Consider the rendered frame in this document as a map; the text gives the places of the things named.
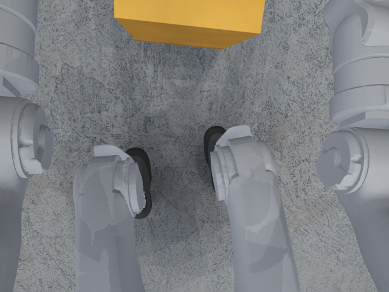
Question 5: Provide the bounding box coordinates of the robot left forearm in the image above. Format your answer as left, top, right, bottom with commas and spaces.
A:
0, 0, 40, 97

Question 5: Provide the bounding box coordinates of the right robot shin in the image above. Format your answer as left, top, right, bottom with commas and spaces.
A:
214, 125, 278, 179

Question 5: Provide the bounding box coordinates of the robot right upper arm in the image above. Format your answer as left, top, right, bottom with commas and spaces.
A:
316, 127, 389, 292

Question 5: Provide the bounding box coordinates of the robot right forearm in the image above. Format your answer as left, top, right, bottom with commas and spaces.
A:
323, 0, 389, 130

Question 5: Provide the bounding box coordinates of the carton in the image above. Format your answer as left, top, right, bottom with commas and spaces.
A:
114, 0, 265, 49

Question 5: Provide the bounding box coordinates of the robot left upper arm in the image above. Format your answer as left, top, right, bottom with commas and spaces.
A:
0, 96, 53, 292

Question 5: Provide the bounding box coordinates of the robot right thigh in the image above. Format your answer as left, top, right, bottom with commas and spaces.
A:
210, 136, 301, 292

